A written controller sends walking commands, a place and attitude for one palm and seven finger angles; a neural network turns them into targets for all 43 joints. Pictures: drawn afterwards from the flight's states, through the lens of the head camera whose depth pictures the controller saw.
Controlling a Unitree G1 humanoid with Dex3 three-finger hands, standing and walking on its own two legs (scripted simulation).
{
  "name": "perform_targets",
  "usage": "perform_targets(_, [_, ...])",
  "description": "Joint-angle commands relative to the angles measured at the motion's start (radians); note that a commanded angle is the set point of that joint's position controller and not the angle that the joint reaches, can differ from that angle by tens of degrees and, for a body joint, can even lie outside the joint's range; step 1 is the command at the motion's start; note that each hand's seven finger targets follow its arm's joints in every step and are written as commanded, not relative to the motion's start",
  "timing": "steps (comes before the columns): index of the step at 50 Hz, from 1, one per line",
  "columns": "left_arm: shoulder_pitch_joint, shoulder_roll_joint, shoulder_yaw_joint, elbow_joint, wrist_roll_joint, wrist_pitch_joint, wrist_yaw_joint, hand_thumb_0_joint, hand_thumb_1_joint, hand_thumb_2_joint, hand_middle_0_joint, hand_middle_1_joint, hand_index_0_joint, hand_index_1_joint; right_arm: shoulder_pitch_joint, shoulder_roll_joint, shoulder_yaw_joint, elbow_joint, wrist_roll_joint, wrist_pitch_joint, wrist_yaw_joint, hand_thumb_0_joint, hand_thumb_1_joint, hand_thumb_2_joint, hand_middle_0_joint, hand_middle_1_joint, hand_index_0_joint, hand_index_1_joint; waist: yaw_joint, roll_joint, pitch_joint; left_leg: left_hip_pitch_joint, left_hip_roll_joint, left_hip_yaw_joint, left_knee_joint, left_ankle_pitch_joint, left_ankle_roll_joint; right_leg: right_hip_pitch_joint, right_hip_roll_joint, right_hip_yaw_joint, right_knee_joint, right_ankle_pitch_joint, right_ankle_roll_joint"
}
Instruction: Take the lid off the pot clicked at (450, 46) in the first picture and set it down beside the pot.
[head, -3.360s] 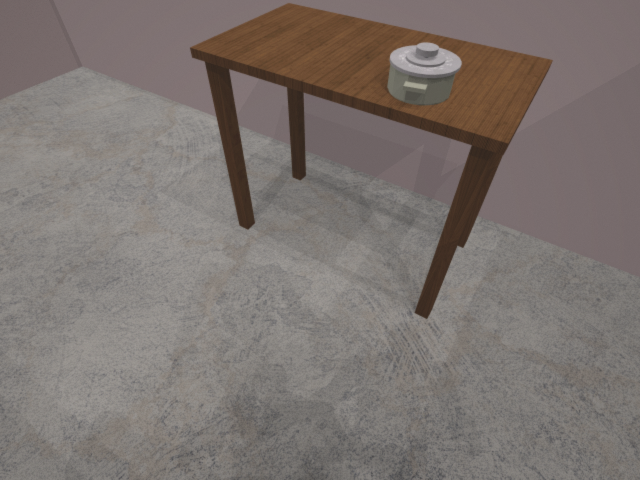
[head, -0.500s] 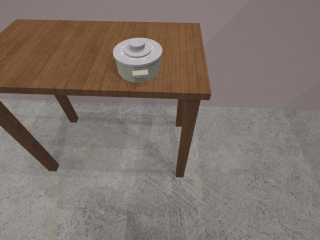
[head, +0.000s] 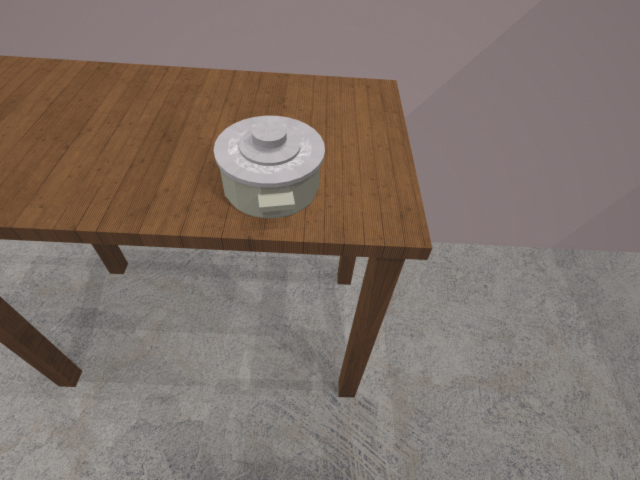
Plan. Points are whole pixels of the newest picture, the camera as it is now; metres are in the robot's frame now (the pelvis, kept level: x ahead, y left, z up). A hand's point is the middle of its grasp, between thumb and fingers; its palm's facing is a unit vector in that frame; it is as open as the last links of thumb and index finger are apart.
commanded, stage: come to a stop and stand still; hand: left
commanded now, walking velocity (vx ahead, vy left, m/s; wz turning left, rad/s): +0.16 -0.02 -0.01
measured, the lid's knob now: (269, 134) +0.56 +0.13 +0.12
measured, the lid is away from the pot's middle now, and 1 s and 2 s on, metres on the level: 0.00 0.00 0.00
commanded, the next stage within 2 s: look again from close up in 0.94 s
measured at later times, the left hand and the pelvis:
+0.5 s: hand out of the picture +0.12 +0.18 -0.16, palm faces +0.08 -0.97 -0.22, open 7.4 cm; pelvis +0.04 -0.01 +0.00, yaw +2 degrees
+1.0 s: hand out of the picture -0.02 +0.20 -0.16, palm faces +0.06 -0.97 -0.22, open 7.4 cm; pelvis +0.01 +0.02 +0.01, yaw +1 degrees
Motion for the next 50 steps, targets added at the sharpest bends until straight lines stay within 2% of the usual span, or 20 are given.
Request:
perform_targets(1, [-0.023, 0.021, 0.005, -0.095, 0.002, -0.023, -0.007, 0.0, 0.9, 0.9, -0.2, -0.3, -0.2, -0.3, 0.135, -0.119, -0.014, 0.018, 0.001, -0.008, -0.015, 0.0, -0.9, -0.9, 0.2, 0.3, 0.2, 0.3, -0.018, 0.144, 0.009, 0.119, 0.264, -0.239, -0.336, 0.368, 0.136, -0.198, -0.075, 0.012, 0.031, 0.107, 0.022])
perform_targets(6, [-0.023, 0.001, -0.013, -0.097, -0.005, -0.006, 0.012, 0.0, 0.9, 0.9, -0.2, -0.3, -0.2, -0.3, 0.087, -0.129, -0.006, 0.024, 0.003, 0.012, -0.021, 0.0, -0.9, -0.9, 0.2, 0.3, 0.2, 0.3, 0.001, 0.159, -0.023, 0.072, 0.215, -0.129, -0.238, 0.617, 0.109, 0.015, -0.05, -0.03, -0.345, 0.215, 0.044])
perform_targets(9, [0.03, 0.084, -0.001, -0.084, 0.0, -0.013, 0.022, 0.0, 0.9, 0.9, -0.2, -0.3, -0.2, -0.3, 0.077, -0.11, -0.012, 0.041, 0.014, 0.032, -0.019, 0.0, -0.9, -0.9, 0.2, 0.3, 0.2, 0.3, 0.033, 0.092, -0.041, 0.041, 0.136, -0.095, -0.129, 0.394, 0.014, 0.166, -0.07, -0.004, -0.608, 0.51, 0.043])
perform_targets(10, [0.013, 0.139, 0.005, -0.092, 0.004, -0.02, 0.029, 0.0, 0.9, 0.9, -0.2, -0.3, -0.2, -0.3, 0.101, -0.083, -0.013, 0.035, 0.02, 0.038, -0.016, 0.0, -0.9, -0.9, 0.2, 0.3, 0.2, 0.3, 0.013, -0.001, -0.046, -0.024, 0.077, -0.084, -0.091, 0.204, -0.025, 0.205, -0.155, 0.123, -0.582, 0.769, 0.004])
perform_targets(13, [-0.024, 0.223, 0.023, -0.109, -0.001, -0.017, 0.034, 0.0, 0.9, 0.9, -0.2, -0.3, -0.2, -0.3, 0.135, -0.056, -0.024, 0.038, 0.018, 0.083, -0.013, 0.0, -0.9, -0.9, 0.2, 0.3, 0.2, 0.3, 0.003, -0.206, -0.092, -0.048, -0.01, -0.047, 0.114, -0.195, -0.072, 0.198, -0.34, 0.238, -0.627, 1.059, -0.132])
perform_targets(16, [-0.053, 0.204, 0.033, -0.126, 0.004, -0.007, 0.049, 0.0, 0.9, 0.9, -0.2, -0.3, -0.2, -0.3, 0.085, -0.081, -0.039, 0.017, 0.02, 0.096, -0.016, 0.0, -0.9, -0.9, 0.2, 0.3, 0.2, 0.3, 0.03, -0.155, -0.108, -0.169, -0.022, -0.151, 0.428, -0.305, -0.071, 0.257, -0.363, 0.234, -0.614, 1.188, -0.211])
perform_targets(18, [-0.09, 0.21, 0.043, -0.155, 0.005, 0.002, 0.055, 0.0, 0.9, 0.9, -0.2, -0.3, -0.2, -0.3, 0.062, -0.08, -0.044, 0.0, 0.019, 0.103, -0.012, 0.0, -0.9, -0.9, 0.2, 0.3, 0.2, 0.3, 0.026, -0.089, -0.126, -0.182, -0.02, -0.169, 0.483, -0.281, -0.077, 0.235, -0.356, 0.197, -0.613, 1.102, -0.213])
perform_targets(21, [-0.139, 0.208, 0.043, -0.187, 0.012, 0.008, 0.053, 0.0, 0.9, 0.9, -0.2, -0.3, -0.2, -0.3, 0.061, -0.073, -0.044, -0.025, 0.015, 0.111, -0.001, 0.0, -0.9, -0.9, 0.2, 0.3, 0.2, 0.3, 0.008, -0.135, -0.113, -0.134, -0.023, -0.154, 0.412, -0.224, -0.084, 0.142, -0.319, 0.16, -0.655, 0.894, -0.185])
perform_targets(26, [-0.192, 0.215, 0.049, -0.213, 0.008, 0.023, 0.04, 0.0, 0.9, 0.9, -0.2, -0.3, -0.2, -0.3, 0.162, -0.066, -0.037, -0.02, 0.013, 0.086, 0.007, 0.0, -0.9, -0.9, 0.2, 0.3, 0.2, 0.3, -0.046, -0.148, -0.119, 0.096, -0.042, -0.083, -0.037, 0.021, -0.071, 0.007, -0.237, 0.126, -0.628, 0.429, -0.083])
perform_targets(27, [-0.178, 0.188, 0.04, -0.211, 0.002, 0.029, 0.037, 0.0, 0.9, 0.9, -0.2, -0.3, -0.2, -0.3, 0.167, -0.085, -0.037, -0.017, 0.013, 0.079, 0.007, 0.0, -0.9, -0.9, 0.2, 0.3, 0.2, 0.3, -0.047, -0.059, -0.111, 0.172, -0.019, -0.117, -0.136, 0.068, -0.067, -0.069, -0.186, 0.097, -0.563, 0.275, -0.041])
perform_targets(28, [-0.159, 0.129, 0.03, -0.228, -0.005, 0.039, 0.032, 0.0, 0.9, 0.9, -0.2, -0.3, -0.2, -0.3, 0.15, -0.16, -0.049, -0.042, 0.002, 0.072, 0.006, 0.0, -0.9, -0.9, 0.2, 0.3, 0.2, 0.3, -0.043, 0.211, -0.059, 0.119, 0.136, -0.328, -0.265, 0.01, -0.015, -0.173, -0.083, 0.02, -0.424, 0.097, 0.016])
perform_targets(29, [-0.163, 0.095, 0.024, -0.244, -0.007, 0.042, 0.032, 0.0, 0.9, 0.9, -0.2, -0.3, -0.2, -0.3, 0.095, -0.222, -0.052, -0.088, -0.006, 0.076, 0.002, 0.0, -0.9, -0.9, 0.2, 0.3, 0.2, 0.3, -0.039, 0.363, 0.011, -0.07, 0.284, -0.505, -0.396, -0.05, 0.073, -0.166, 0.005, -0.019, -0.259, -0.017, 0.049])
perform_targets(30, [-0.182, 0.116, 0.026, -0.231, 0.002, 0.05, 0.034, 0.0, 0.9, 0.9, -0.2, -0.3, -0.2, -0.3, 0.044, -0.215, -0.048, -0.098, -0.01, 0.071, -0.007, 0.0, -0.9, -0.9, 0.2, 0.3, 0.2, 0.3, -0.038, 0.333, 0.035, -0.152, 0.289, -0.546, -0.433, -0.073, 0.1, -0.139, -0.004, 0.073, -0.128, -0.003, 0.042])
perform_targets(33, [-0.084, 0.128, 0.033, -0.166, 0.003, 0.043, 0.022, 0.0, 0.9, 0.9, -0.2, -0.3, -0.2, -0.3, -0.053, -0.162, -0.022, -0.104, -0.001, 0.062, -0.019, 0.0, -0.9, -0.9, 0.2, 0.3, 0.2, 0.3, 0.028, 0.196, 0.014, -0.076, 0.189, -0.36, -0.364, 0.043, 0.102, -0.143, -0.006, 0.097, 0.002, 0.098, 0.04])
perform_targets(40, [-0.073, 0.076, -0.014, -0.137, -0.007, 0.026, 0.026, 0.0, 0.9, 0.9, -0.2, -0.3, -0.2, -0.3, 0.07, -0.162, -0.022, -0.021, 0.005, 0.061, -0.021, 0.0, -0.9, -0.9, 0.2, 0.3, 0.2, 0.3, -0.028, 0.156, -0.043, 0.158, 0.194, -0.336, -0.306, 0.302, 0.133, -0.025, -0.024, 0.016, -0.384, 0.051, 0.051])
perform_targets(43, [0.018, 0.088, -0.02, -0.085, -0.011, 0.004, 0.033, 0.0, 0.9, 0.9, -0.2, -0.3, -0.2, -0.3, 0.071, -0.141, -0.013, 0.003, 0.02, 0.055, -0.017, 0.0, -0.9, -0.9, 0.2, 0.3, 0.2, 0.3, 0.005, 0.088, -0.064, 0.105, 0.131, -0.287, -0.212, 0.302, 0.069, 0.161, -0.04, 0.04, -0.698, 0.301, 0.038])
perform_targets(45, [0.003, 0.135, -0.02, -0.075, -0.009, -0.012, 0.038, 0.0, 0.9, 0.9, -0.2, -0.3, -0.2, -0.3, 0.062, -0.097, -0.003, 0.002, 0.029, 0.05, -0.008, 0.0, -0.9, -0.9, 0.2, 0.3, 0.2, 0.3, -0.024, 0.001, -0.045, 0.081, 0.038, -0.204, -0.175, 0.185, -0.007, 0.145, -0.159, 0.174, -0.717, 0.478, -0.018])
perform_targets(47, [-0.023, 0.14, -0.019, -0.069, -0.01, -0.02, 0.036, 0.0, 0.9, 0.9, -0.2, -0.3, -0.2, -0.3, 0.06, -0.089, -0.002, 0.021, 0.022, 0.06, -0.005, 0.0, -0.9, -0.9, 0.2, 0.3, 0.2, 0.3, -0.03, -0.131, -0.054, 0.116, 0.02, -0.18, -0.165, 0.164, -0.023, 0.112, -0.147, 0.174, -0.715, 0.475, -0.028])
perform_targets(49, [-0.026, 0.113, -0.028, -0.063, -0.012, -0.018, 0.036, 0.0, 0.9, 0.9, -0.2, -0.3, -0.2, -0.3, 0.057, -0.097, 0.0, 0.045, 0.02, 0.063, -0.005, 0.0, -0.9, -0.9, 0.2, 0.3, 0.2, 0.3, -0.032, -0.101, 0.001, 0.142, 0.024, -0.18, -0.182, 0.148, -0.023, 0.04, -0.141, 0.175, -0.738, 0.393, -0.028])
perform_targets(50, [0.036, 0.095, -0.039, -0.062, 0.014, -0.042, 0.074, 0.0, 0.9, 0.9, -0.2, -0.3, -0.2, -0.3, 0.02, -0.144, 0.003, -0.023, 0.012, 0.043, 0.005, 0.0, -0.9, -0.9, 0.2, 0.3, 0.2, 0.3, -0.009, -0.042, 0.062, 0.059, 0.048, -0.172, -0.026, 0.204, -0.034, 0.044, -0.127, 0.18, -0.692, 0.613, 0.008])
